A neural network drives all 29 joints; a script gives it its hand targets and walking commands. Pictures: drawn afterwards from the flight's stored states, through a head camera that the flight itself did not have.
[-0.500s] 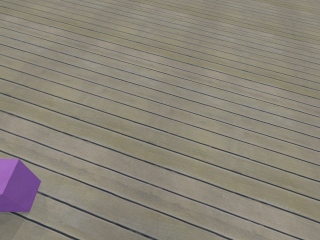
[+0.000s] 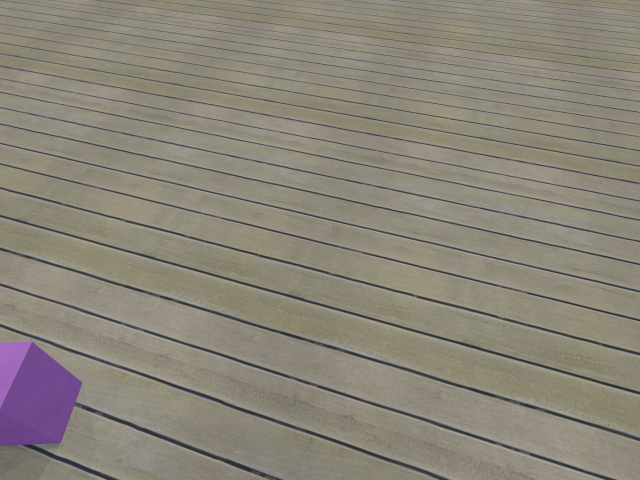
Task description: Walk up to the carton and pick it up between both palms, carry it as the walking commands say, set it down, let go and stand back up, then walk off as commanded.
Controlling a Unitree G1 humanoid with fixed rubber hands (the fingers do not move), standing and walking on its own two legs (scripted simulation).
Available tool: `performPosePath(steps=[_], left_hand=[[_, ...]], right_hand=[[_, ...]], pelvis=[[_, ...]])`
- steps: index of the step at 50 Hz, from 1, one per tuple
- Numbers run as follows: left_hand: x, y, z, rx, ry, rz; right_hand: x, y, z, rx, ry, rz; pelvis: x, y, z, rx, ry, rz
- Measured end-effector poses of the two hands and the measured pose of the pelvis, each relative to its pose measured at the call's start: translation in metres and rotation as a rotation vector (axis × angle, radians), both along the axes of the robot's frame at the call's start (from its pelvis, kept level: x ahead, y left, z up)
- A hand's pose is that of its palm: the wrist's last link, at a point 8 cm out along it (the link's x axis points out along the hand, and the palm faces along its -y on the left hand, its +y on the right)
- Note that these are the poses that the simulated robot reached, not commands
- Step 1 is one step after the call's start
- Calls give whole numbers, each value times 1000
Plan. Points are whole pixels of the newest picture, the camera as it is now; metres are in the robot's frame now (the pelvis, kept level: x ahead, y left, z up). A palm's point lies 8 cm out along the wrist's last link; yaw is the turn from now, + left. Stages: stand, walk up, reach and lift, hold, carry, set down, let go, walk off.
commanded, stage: stand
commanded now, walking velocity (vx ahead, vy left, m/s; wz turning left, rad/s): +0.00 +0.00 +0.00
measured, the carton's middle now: (4, 396) +0.45 +0.88 -0.63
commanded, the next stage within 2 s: walk off in 1.50 s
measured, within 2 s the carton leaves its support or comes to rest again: neither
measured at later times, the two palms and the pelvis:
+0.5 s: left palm out of the picture -0.06 +0.17 -0.15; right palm out of the picture -0.03 -0.22 -0.15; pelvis +0.00 -0.02 +0.00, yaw +0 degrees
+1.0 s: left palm out of the picture -0.02 +0.20 -0.15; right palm out of the picture -0.05 -0.20 -0.15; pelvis +0.00 -0.01 +0.00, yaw +0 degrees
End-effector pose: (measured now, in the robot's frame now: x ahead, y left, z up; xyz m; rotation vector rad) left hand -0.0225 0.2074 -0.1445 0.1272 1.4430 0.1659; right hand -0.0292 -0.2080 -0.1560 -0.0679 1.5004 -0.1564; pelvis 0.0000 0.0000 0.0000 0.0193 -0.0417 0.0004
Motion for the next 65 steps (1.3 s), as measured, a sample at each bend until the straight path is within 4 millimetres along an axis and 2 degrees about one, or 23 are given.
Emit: performPosePath(steps=[6,14,26,39,46,50,55,65], left_hand=[[-13,-19,-2,-17,18,18],[-26,-34,-5,-36,39,39],[-36,-33,-9,-51,59,47],[-18,-21,-10,-48,24,9],[-4,-13,-8,-28,-7,-12],[3,-4,-7,-9,-27,-23],[14,15,-3,34,-61,-38],[43,58,9,131,-142,-68]], right_hand=[[0,-9,-1,2,10,6],[6,-15,0,-3,-1,16],[-1,-7,2,-7,15,7],[-22,14,3,20,49,-16],[-26,18,2,27,50,-22],[-23,9,2,10,33,-20],[-10,-13,4,-36,-4,-4],[40,-63,16,-155,-153,62]], pelvis=[[0,-12,-1,-6,1,3],[-1,-20,-2,-14,1,9],[0,-18,-2,-20,3,6],[-3,-12,-3,-14,5,-4],[-3,-10,-3,-12,6,-7],[-4,-9,-3,-11,7,-8],[-6,-9,-4,-9,7,-8],[-14,-5,-5,-10,-4,-9]])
